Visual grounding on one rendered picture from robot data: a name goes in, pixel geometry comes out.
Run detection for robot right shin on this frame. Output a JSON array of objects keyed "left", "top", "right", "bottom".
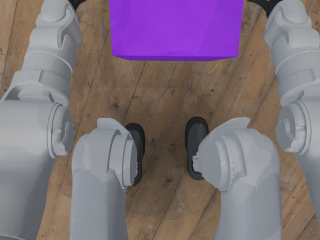
[{"left": 192, "top": 117, "right": 281, "bottom": 184}]

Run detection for carton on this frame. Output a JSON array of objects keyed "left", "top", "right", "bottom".
[{"left": 109, "top": 0, "right": 244, "bottom": 61}]

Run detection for robot left upper arm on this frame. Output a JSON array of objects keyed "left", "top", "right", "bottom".
[{"left": 0, "top": 100, "right": 75, "bottom": 240}]

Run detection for right robot foot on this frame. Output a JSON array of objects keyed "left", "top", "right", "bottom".
[{"left": 185, "top": 116, "right": 209, "bottom": 181}]

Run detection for robot right upper arm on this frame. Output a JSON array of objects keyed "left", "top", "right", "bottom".
[{"left": 275, "top": 99, "right": 320, "bottom": 225}]

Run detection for robot left forearm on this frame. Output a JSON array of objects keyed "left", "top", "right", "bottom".
[{"left": 0, "top": 0, "right": 82, "bottom": 107}]

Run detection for robot right forearm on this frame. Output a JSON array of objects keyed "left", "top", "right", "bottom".
[{"left": 263, "top": 0, "right": 320, "bottom": 107}]

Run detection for robot right hand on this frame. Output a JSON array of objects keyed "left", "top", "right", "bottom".
[{"left": 247, "top": 0, "right": 283, "bottom": 19}]

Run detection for robot left hand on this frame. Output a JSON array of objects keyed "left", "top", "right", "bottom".
[{"left": 68, "top": 0, "right": 86, "bottom": 12}]

